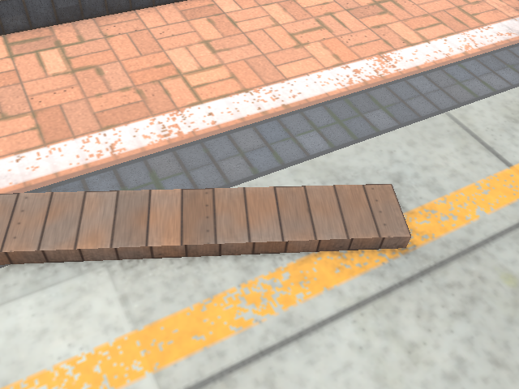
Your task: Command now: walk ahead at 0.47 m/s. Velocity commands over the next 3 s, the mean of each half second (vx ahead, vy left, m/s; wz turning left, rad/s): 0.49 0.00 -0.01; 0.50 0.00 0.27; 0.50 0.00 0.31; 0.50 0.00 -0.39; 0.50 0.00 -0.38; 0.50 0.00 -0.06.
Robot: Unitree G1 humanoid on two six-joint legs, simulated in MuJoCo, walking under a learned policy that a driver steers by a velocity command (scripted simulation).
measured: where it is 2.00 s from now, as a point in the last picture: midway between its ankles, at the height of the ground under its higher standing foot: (179, 214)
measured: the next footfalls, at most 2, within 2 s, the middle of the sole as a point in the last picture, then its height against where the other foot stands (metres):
right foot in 0.30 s outside the picture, level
left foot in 0.82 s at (193, 340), level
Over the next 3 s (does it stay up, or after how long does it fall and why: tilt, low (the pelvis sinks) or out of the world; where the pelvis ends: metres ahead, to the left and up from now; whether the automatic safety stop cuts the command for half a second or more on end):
stays up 1.68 0.12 -0.01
